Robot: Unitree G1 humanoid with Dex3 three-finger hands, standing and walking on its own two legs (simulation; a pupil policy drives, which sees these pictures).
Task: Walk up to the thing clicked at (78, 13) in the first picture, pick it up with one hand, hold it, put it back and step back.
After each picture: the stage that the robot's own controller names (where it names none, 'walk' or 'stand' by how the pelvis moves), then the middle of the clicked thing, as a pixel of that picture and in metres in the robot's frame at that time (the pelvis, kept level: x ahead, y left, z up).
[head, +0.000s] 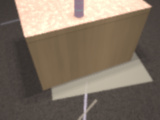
stand; out of the picture +1.04 +0.03 -0.01
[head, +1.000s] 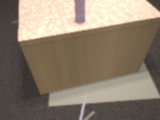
rise first; (79, 3) +0.94 +0.05 +0.01
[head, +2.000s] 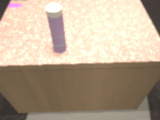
walk; (57, 30) +0.64 +0.18 +0.00
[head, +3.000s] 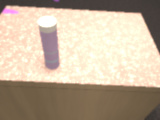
stand; (50, 45) +0.55 +0.15 +0.01
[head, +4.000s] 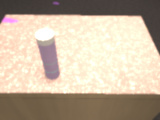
stand; (49, 56) +0.51 +0.16 -0.01
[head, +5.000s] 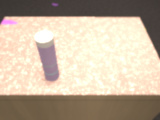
stand; (48, 58) +0.50 +0.16 -0.02
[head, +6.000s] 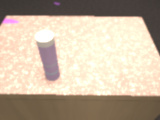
stand; (49, 58) +0.50 +0.16 -0.02
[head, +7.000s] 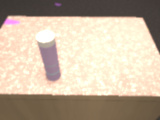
stand; (50, 58) +0.50 +0.16 -0.02
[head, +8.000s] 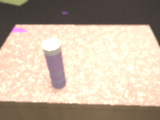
rise first; (55, 66) +0.48 +0.15 -0.01
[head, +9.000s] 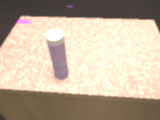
go down; (58, 57) +0.51 +0.14 -0.01
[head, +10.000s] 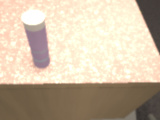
go down; (38, 43) +0.51 +0.13 +0.01
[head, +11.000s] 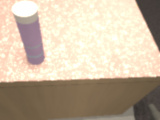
go down; (31, 38) +0.52 +0.14 +0.04
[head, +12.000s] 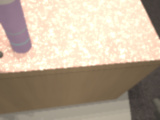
close in; (13, 22) +0.52 +0.15 +0.07
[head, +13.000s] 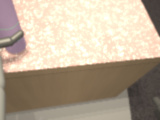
close; (4, 17) +0.53 +0.16 +0.09
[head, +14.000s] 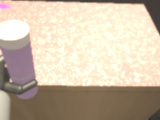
lift; (21, 66) +0.35 +0.18 +0.12
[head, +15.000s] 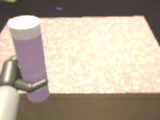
lift; (32, 64) +0.33 +0.15 +0.16
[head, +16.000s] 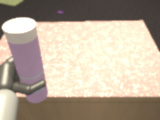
hold; (30, 66) +0.32 +0.16 +0.17
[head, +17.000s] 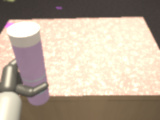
crouch; (32, 68) +0.33 +0.15 +0.15
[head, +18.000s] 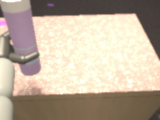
crouch; (24, 39) +0.43 +0.17 +0.18
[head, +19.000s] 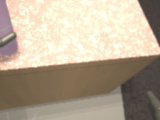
lower; out of the picture +0.52 +0.17 +0.08
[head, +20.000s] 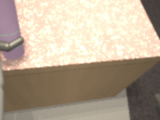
lower; (5, 23) +0.51 +0.16 +0.08
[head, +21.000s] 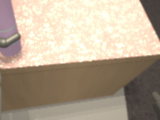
lower; (1, 19) +0.52 +0.16 +0.09
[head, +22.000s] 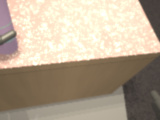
lower; out of the picture +0.53 +0.17 +0.09
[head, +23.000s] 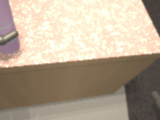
rest; out of the picture +0.52 +0.17 +0.09
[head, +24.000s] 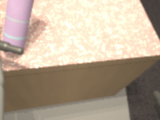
withdraw; (18, 13) +0.55 +0.12 +0.08
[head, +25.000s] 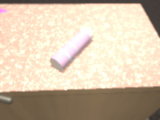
sink last; (73, 47) +0.59 +0.03 -0.05
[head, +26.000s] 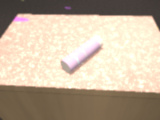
stand; (83, 53) +0.61 +0.03 -0.05
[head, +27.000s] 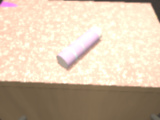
stand; (80, 46) +0.58 +0.02 -0.04
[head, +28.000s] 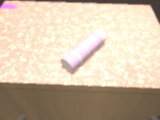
stand; (84, 49) +0.57 +0.00 -0.04
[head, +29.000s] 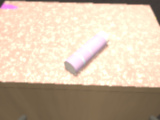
stand; (88, 51) +0.56 -0.01 -0.04
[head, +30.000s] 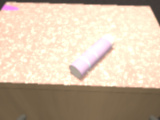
stand; (93, 54) +0.54 -0.04 -0.04
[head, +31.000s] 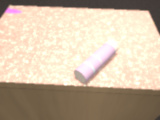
stand; (97, 60) +0.53 -0.05 -0.06
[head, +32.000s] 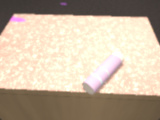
walk; (104, 71) +0.50 -0.09 -0.10
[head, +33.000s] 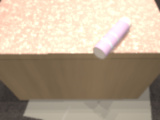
walk; (113, 37) +0.62 -0.13 -0.09
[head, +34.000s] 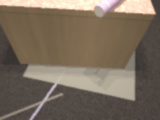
walk; (110, 1) +0.90 -0.19 -0.08
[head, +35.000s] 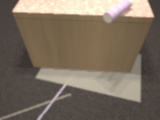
stand; (118, 9) +0.98 -0.22 -0.09
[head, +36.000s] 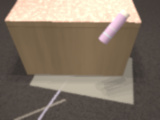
stand; (114, 27) +0.93 -0.22 -0.15
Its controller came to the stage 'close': yes
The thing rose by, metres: 0.20
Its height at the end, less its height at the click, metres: -0.62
